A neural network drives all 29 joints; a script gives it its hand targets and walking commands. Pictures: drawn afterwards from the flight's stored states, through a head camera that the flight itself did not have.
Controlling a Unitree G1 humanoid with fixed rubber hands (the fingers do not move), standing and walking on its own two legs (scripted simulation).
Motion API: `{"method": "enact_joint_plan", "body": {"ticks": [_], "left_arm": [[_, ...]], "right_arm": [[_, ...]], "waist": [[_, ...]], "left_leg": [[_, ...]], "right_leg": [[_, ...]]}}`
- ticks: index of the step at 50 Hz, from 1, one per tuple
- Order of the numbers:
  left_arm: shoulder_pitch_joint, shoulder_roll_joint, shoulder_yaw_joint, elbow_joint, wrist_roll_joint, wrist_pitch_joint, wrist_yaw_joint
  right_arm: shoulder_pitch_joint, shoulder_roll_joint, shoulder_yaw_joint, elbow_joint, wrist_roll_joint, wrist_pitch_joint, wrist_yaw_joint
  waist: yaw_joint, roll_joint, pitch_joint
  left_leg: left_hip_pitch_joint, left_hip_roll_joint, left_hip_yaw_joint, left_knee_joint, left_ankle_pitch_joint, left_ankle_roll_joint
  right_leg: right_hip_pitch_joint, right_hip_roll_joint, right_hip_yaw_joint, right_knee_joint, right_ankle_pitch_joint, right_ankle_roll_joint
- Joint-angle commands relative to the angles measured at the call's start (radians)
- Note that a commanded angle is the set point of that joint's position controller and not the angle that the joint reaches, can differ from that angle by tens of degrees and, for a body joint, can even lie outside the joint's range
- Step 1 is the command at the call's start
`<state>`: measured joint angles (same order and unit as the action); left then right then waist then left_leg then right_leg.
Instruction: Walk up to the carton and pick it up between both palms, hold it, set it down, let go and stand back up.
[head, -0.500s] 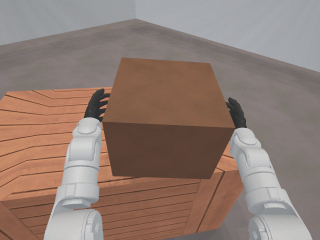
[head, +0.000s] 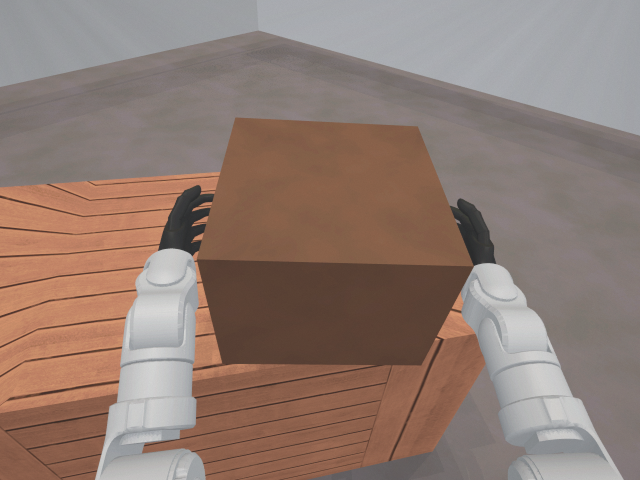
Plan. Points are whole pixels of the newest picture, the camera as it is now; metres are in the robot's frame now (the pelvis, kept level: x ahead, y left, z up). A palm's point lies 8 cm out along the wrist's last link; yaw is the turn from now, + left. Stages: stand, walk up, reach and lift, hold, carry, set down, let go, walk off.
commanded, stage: reach and lift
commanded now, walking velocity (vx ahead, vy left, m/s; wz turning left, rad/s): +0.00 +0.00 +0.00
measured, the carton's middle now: (325, 238) +0.43 +0.00 +0.12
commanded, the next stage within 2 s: hold in 0.18 s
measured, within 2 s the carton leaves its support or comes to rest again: neither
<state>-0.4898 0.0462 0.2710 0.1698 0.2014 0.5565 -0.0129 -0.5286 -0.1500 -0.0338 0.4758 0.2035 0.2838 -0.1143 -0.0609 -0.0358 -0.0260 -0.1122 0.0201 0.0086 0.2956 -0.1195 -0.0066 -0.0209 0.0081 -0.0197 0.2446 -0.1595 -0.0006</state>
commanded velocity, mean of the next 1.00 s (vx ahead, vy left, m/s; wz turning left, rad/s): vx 0.00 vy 0.00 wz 0.00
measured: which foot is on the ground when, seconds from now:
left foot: down 0.00-1.00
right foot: down 0.00-1.00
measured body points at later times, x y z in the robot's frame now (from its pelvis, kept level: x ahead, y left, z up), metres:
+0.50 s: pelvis -0.01 +0.00 +0.00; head -0.06 +0.03 +0.45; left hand +0.36 +0.19 +0.18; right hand +0.36 -0.18 +0.18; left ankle +0.03 +0.12 -0.75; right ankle -0.01 -0.12 -0.75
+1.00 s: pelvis +0.00 +0.00 +0.00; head -0.05 +0.03 +0.45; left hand +0.37 +0.21 +0.19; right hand +0.38 -0.16 +0.19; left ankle +0.03 +0.12 -0.75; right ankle -0.01 -0.12 -0.75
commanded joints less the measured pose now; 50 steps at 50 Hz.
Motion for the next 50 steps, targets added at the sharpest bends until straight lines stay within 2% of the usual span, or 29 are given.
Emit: {"method": "enact_joint_plan", "body": {"ticks": [1, 9, 14, 16, 21, 26, 27, 28, 29, 31, 33, 35, 38, 39, 41, 43, 44, 48, 50], "left_arm": [[-0.594, -0.512, -0.47, -0.122, -0.147, -0.055, -0.167], [-0.645, -0.513, -0.421, -0.055, -0.122, -0.045, -0.192], [-0.635, -0.547, -0.511, -0.18, -0.169, -0.022, -0.164], [-0.615, -0.531, -0.503, -0.203, -0.167, 0.003, -0.159], [-0.611, -0.494, -0.457, -0.19, -0.125, 0.059, -0.171], [-0.66, -0.514, -0.489, -0.227, -0.157, 0.057, -0.154], [-0.654, -0.51, -0.496, -0.242, -0.159, 0.05, -0.153], [-0.655, -0.503, -0.482, -0.223, -0.154, 0.049, -0.151], [-0.662, -0.503, -0.48, -0.209, -0.152, 0.047, -0.152], [-0.652, -0.492, -0.458, -0.179, -0.143, 0.049, -0.158], [-0.651, -0.5, -0.448, -0.17, -0.143, 0.051, -0.164], [-0.666, -0.509, -0.451, -0.185, -0.154, 0.051, -0.165], [-0.691, -0.506, -0.472, -0.203, -0.17, 0.037, -0.167], [-0.679, -0.501, -0.46, -0.186, -0.162, 0.037, -0.171], [-0.683, -0.483, -0.451, -0.174, -0.166, 0.032, -0.182], [-0.681, -0.497, -0.46, -0.173, -0.172, 0.031, -0.189], [-0.672, -0.497, -0.469, -0.188, -0.174, 0.033, -0.192], [-0.649, -0.485, -0.483, -0.233, -0.162, 0.046, -0.198], [-0.626, -0.488, -0.472, -0.247, -0.163, 0.053, -0.2]], "right_arm": [[-0.781, 0.583, 0.398, -0.358, 0.058, -0.075, 0.103], [-0.819, 0.59, 0.347, -0.28, 0.04, -0.072, 0.098], [-0.807, 0.571, 0.377, -0.361, 0.103, -0.055, 0.088], [-0.783, 0.545, 0.369, -0.359, 0.117, -0.026, 0.088], [-0.781, 0.512, 0.319, -0.297, 0.097, 0.019, 0.12], [-0.834, 0.528, 0.327, -0.344, 0.117, 0.012, 0.143], [-0.826, 0.562, 0.371, -0.352, 0.137, 0.01, 0.142], [-0.832, 0.564, 0.373, -0.337, 0.137, 0.013, 0.143], [-0.84, 0.567, 0.372, -0.329, 0.132, 0.016, 0.141], [-0.84, 0.569, 0.368, -0.311, 0.119, 0.017, 0.141], [-0.854, 0.572, 0.366, -0.323, 0.111, 0.018, 0.137], [-0.853, 0.57, 0.357, -0.316, 0.111, 0.017, 0.136], [-0.853, 0.587, 0.371, -0.332, 0.118, 0.013, 0.126], [-0.859, 0.593, 0.383, -0.339, 0.112, 0.013, 0.122], [-0.847, 0.606, 0.375, -0.337, 0.104, 0.018, 0.109], [-0.842, 0.598, 0.371, -0.343, 0.102, 0.022, 0.1], [-0.823, 0.597, 0.374, -0.347, 0.103, 0.025, 0.097], [-0.775, 0.562, 0.377, -0.356, 0.129, 0.041, 0.085], [-0.761, 0.553, 0.378, -0.377, 0.13, 0.046, 0.084]], "waist": [[0.019, 0.013, -0.411], [0.001, 0.015, -0.385], [-0.035, 0.054, -0.45], [-0.042, 0.054, -0.412], [-0.026, 0.063, -0.306], [-0.015, 0.078, -0.403], [0.017, 0.088, -0.402], [0.029, 0.069, -0.393], [0.019, 0.061, -0.393], [0.031, 0.048, -0.379], [0.031, 0.029, -0.377], [0.025, 0.037, -0.388], [0.014, 0.032, -0.428], [0.019, 0.012, -0.42], [0.008, -0.008, -0.418], [-0.001, 0.01, -0.405], [-0.018, 0.008, -0.418], [-0.028, 0.075, -0.393], [-0.031, 0.072, -0.393]], "left_leg": [[0.224, -0.06, 0.014, 0.009, 0.184, 0.001], [0.219, -0.062, 0.024, -0.004, 0.152, 0.006], [0.301, -0.058, 0.003, 0.043, 0.306, -0.027], [0.298, -0.056, 0.002, 0.037, 0.303, -0.03], [0.235, -0.042, 0.009, -0.022, 0.141, -0.019], [0.279, -0.039, 0.004, 0.004, 0.184, -0.021], [0.268, -0.052, 0.002, 0.007, 0.203, -0.021], [0.267, -0.05, 0.001, -0.001, 0.191, -0.012], [0.268, -0.056, 0.004, -0.004, 0.176, -0.007], [0.239, -0.056, 0.009, -0.014, 0.148, 0.003], [0.23, -0.056, 0.012, -0.018, 0.131, 0.008], [0.246, -0.055, 0.014, -0.018, 0.139, 0.004], [0.254, -0.064, 0.01, 0.001, 0.191, 0.0], [0.255, -0.062, 0.01, 0.003, 0.19, 0.007], [0.229, -0.068, 0.01, 0.002, 0.171, 0.012], [0.228, -0.073, 0.013, 0.001, 0.175, 0.006], [0.238, -0.073, 0.009, 0.007, 0.205, 0.002], [0.261, -0.072, 0.003, 0.02, 0.272, -0.028], [0.272, -0.071, -0.001, 0.019, 0.285, -0.032]], "right_leg": [[-0.009, 0.029, -0.016, -0.015, 0.263, 0.044], [-0.001, 0.027, -0.019, -0.023, 0.221, 0.045], [-0.024, 0.053, -0.032, -0.014, 0.269, 0.032], [-0.043, 0.055, -0.034, -0.021, 0.238, 0.029], [-0.079, 0.042, -0.037, -0.049, 0.082, 0.013], [-0.093, 0.048, -0.039, -0.038, 0.126, 0.01], [-0.072, 0.051, -0.035, -0.028, 0.13, 0.013], [-0.07, 0.052, -0.032, -0.033, 0.111, 0.016], [-0.079, 0.049, -0.032, -0.035, 0.101, 0.022], [-0.067, 0.043, -0.024, -0.036, 0.095, 0.022], [-0.064, 0.044, -0.024, -0.036, 0.086, 0.025], [-0.081, 0.048, -0.029, -0.041, 0.078, 0.021], [-0.061, 0.047, -0.027, -0.029, 0.151, 0.03], [-0.058, 0.046, -0.025, -0.031, 0.166, 0.037], [-0.034, 0.042, -0.018, -0.027, 0.187, 0.047], [-0.037, 0.043, -0.018, -0.031, 0.189, 0.045], [-0.016, 0.044, -0.017, -0.029, 0.227, 0.046], [-0.009, 0.049, -0.026, -0.028, 0.252, 0.039], [-0.015, 0.05, -0.029, -0.031, 0.252, 0.036]]}}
